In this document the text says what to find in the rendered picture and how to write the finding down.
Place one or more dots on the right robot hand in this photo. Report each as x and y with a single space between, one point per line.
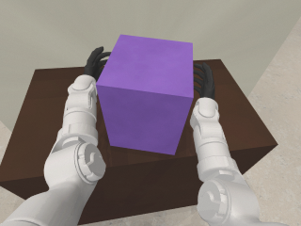
207 89

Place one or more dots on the pedestal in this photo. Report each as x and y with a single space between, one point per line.
135 182

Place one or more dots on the robot right forearm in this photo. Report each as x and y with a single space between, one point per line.
214 160

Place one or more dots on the left robot upper arm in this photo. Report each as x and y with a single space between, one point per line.
71 174

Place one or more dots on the right robot upper arm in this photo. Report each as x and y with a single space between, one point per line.
226 203

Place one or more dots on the robot left forearm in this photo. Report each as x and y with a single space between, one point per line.
80 115

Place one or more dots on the left robot hand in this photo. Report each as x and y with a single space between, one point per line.
94 63

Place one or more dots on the carton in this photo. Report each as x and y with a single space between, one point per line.
145 91

